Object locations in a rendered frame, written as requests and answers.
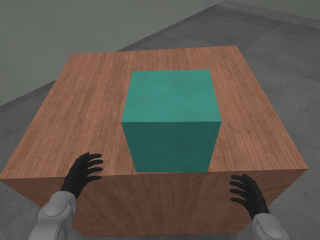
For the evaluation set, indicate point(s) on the pedestal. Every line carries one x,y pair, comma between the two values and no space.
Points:
82,113

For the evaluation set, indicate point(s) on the robot left forearm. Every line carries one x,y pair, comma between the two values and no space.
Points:
55,218

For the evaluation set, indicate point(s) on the left robot hand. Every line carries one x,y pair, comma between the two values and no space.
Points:
76,178

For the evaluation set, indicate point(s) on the carton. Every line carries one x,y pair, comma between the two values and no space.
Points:
171,120

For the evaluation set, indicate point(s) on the right robot hand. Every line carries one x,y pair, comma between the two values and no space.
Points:
254,201

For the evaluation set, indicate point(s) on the robot right forearm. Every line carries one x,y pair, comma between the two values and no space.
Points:
266,226

